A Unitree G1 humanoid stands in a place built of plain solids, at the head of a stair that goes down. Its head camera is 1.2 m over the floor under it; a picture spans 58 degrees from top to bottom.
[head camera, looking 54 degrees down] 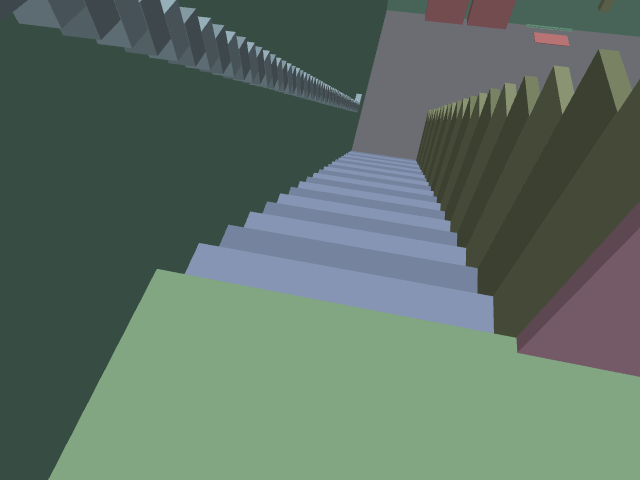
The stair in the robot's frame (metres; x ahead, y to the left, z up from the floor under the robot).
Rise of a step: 0.20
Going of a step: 0.25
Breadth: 1.14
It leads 12 degrees to the right of straight ahead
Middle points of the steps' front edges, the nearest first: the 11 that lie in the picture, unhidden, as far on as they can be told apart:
0.64 -0.02 0.00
0.88 -0.08 -0.19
1.13 -0.13 -0.39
1.37 -0.18 -0.59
1.62 -0.23 -0.79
1.86 -0.29 -0.98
2.10 -0.34 -1.18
2.35 -0.39 -1.38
2.59 -0.44 -1.57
2.84 -0.50 -1.77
3.08 -0.55 -1.97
